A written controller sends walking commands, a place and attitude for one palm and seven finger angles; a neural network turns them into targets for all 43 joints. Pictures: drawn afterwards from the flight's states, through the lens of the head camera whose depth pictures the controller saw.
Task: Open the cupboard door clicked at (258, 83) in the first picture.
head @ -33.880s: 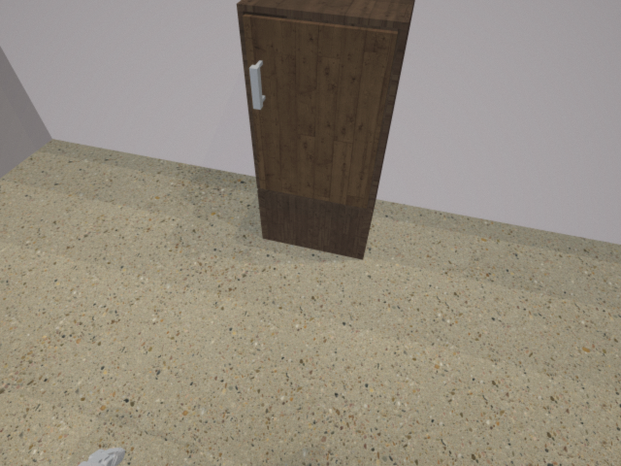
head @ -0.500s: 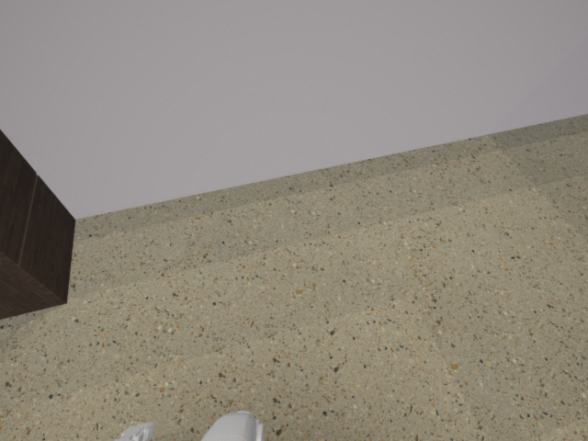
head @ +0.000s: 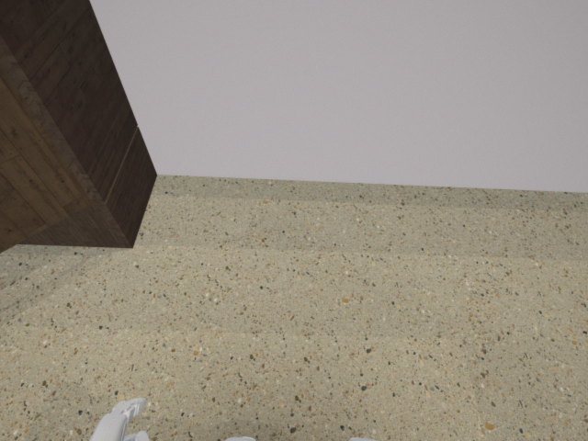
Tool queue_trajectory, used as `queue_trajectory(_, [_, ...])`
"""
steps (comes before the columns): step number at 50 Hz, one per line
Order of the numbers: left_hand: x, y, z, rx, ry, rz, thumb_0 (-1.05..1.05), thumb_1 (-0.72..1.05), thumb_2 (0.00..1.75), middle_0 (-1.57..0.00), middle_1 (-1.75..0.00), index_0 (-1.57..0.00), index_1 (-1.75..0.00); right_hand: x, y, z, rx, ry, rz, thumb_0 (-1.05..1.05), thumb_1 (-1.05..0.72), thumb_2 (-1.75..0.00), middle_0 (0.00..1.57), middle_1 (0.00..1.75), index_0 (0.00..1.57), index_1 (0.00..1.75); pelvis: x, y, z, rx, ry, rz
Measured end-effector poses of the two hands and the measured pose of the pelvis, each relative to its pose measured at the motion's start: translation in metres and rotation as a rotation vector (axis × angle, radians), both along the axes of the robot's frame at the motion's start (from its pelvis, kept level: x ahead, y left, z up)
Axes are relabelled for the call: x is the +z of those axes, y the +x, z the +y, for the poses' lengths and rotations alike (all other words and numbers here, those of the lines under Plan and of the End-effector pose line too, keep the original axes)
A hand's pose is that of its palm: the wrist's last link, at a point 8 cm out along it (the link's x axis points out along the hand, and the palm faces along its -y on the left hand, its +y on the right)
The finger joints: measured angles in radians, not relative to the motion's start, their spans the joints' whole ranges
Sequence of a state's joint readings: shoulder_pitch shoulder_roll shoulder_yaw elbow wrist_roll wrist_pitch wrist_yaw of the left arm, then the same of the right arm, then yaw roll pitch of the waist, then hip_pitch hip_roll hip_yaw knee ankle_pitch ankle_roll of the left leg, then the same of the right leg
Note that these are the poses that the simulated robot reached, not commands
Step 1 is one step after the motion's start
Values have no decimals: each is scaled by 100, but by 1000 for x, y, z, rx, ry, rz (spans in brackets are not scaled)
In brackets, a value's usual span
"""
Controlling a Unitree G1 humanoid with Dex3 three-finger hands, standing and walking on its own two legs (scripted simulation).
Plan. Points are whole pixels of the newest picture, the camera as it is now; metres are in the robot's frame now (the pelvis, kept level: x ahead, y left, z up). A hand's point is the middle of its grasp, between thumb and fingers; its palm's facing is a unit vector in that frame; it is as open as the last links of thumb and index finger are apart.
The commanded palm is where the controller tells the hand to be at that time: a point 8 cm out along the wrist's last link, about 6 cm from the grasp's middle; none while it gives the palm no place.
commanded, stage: turn to face it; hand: left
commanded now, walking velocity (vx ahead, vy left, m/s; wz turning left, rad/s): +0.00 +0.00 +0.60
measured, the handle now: out of the picture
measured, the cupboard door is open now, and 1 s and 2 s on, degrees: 45 45 45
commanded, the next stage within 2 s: take the last steps up to it in 1.06 s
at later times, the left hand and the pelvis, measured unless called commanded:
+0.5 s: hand out of the picture +0.01 +0.24 -0.19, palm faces +0.33 -0.92 -0.23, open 7.4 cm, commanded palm none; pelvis +0.01 +0.01 -0.01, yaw +19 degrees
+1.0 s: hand out of the picture -0.04 +0.20 -0.18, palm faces +0.57 -0.79 -0.20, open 7.4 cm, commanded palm none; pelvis +0.03 +0.00 -0.01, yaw +35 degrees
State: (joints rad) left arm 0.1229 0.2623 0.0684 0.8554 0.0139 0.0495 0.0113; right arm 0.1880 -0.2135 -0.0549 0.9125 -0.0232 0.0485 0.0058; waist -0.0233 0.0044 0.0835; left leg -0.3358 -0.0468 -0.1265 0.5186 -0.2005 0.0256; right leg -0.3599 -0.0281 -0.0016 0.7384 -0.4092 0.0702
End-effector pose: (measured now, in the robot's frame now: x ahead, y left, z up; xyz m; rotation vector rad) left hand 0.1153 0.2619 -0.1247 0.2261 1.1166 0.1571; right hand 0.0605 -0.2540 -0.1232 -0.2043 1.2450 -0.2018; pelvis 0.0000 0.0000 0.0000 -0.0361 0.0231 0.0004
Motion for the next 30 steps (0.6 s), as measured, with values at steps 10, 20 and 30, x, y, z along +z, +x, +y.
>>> queue_trajectory(10, [1,-51,-19,128,7,29,0,91,89,-20,-30,-20,-30,-9,31,-19,96,20,34,1,-91,-90,20,30,20,30,-2,4,-15,143,38,-13])
queue_trajectory(20, [-41,-119,5,300,-73,141,0,91,89,-20,-30,-20,-30,-2,110,28,308,-41,-82,1,-91,-90,20,30,19,30,-20,8,11,267,43,-11])
queue_trajectory(30, [-11,-116,26,412,-21,52,1,91,89,-19,-30,-19,-30,7,122,53,426,-19,-54,1,-90,-90,20,30,20,30,-1,11,6,383,4,-13])
